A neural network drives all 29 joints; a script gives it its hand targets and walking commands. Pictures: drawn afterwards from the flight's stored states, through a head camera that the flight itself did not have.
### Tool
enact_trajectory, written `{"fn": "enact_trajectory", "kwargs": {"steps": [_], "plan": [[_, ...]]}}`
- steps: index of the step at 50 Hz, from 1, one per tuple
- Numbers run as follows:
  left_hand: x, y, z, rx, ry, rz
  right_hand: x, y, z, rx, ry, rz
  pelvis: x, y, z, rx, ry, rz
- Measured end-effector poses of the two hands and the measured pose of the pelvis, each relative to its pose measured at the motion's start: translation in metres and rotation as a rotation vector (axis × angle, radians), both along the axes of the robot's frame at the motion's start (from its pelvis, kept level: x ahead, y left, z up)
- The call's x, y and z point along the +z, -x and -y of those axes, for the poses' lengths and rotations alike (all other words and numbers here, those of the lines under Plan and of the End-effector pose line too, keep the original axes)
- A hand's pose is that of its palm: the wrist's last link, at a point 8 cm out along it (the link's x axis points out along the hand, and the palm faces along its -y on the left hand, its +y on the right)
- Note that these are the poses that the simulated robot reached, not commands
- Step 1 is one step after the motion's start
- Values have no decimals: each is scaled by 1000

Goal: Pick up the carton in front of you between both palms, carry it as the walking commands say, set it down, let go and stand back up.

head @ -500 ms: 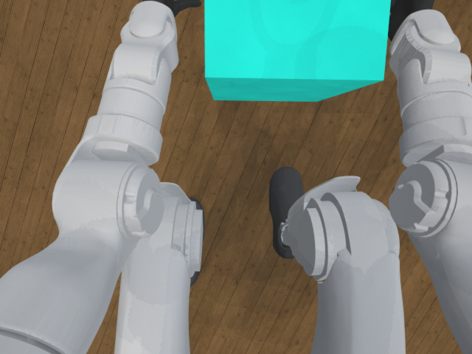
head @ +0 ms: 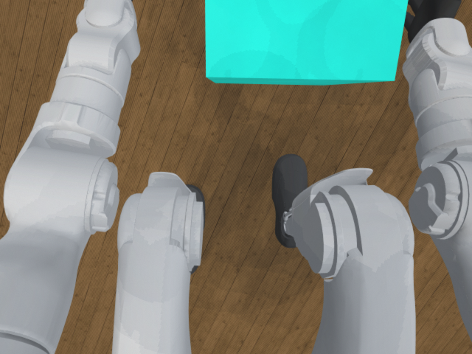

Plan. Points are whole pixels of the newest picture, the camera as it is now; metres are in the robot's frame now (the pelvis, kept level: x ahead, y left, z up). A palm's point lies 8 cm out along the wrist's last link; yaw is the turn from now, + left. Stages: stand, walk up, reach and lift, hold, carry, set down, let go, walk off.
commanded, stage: set down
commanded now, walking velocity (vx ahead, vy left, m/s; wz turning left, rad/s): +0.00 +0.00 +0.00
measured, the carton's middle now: (285, 8) +0.53 -0.09 -0.24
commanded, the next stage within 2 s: let go in 1.06 s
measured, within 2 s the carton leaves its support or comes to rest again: neither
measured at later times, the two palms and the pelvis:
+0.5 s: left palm out of the picture +0.56 +0.11 -0.02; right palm out of the picture +0.50 -0.27 -0.03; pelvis +0.01 +0.00 +0.09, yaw +0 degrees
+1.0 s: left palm out of the picture +0.56 +0.12 +0.13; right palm out of the picture +0.50 -0.28 +0.13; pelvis +0.04 -0.01 +0.22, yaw -1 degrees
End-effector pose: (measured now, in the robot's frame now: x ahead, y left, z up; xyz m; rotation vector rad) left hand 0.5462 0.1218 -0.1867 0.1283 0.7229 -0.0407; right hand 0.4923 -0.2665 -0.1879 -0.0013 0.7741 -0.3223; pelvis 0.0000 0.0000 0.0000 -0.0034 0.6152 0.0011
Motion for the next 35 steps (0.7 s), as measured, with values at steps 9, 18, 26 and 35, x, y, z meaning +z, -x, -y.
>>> {"fn": "enact_trajectory", "kwargs": {"steps": [9,18,26,35], "plan": [[51,-15,16,-4,10,94,48,-14,4,11,-4,122,10,-4,1,-16,-11,-29],[126,-16,19,26,-2,77,123,-9,4,13,-11,126,58,-9,3,-28,-32,-102],[170,-17,12,35,-2,88,167,-11,3,22,-4,134,94,-14,5,-31,-36,-163],[217,-17,9,25,-3,103,218,-10,11,32,5,143,137,-22,5,-36,-30,-195]]}}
